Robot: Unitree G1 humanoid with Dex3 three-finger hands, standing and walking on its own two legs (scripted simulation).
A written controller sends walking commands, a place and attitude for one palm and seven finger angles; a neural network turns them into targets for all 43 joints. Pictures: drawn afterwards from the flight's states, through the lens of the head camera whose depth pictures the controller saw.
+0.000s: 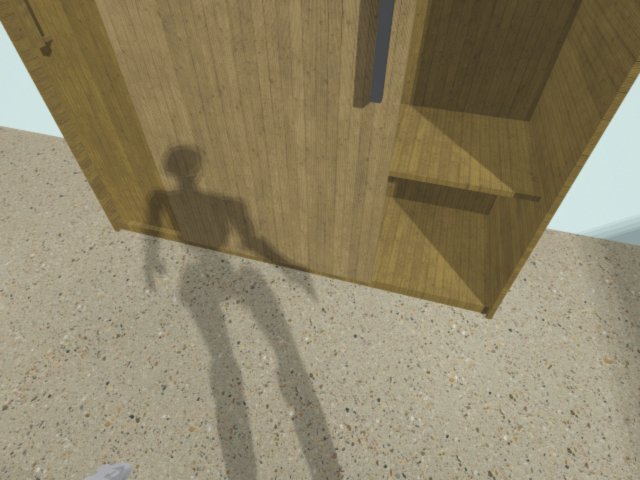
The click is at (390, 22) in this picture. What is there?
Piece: wardrobe's sliding door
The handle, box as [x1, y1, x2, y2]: [370, 0, 394, 102]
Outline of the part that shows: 394,0 380,0 370,101 380,102 382,98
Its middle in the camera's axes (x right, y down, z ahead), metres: +0.14 -0.45 +0.81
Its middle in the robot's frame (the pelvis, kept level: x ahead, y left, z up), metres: +0.93 -0.08 +0.20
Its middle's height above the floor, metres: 0.96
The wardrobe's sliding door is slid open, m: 0.44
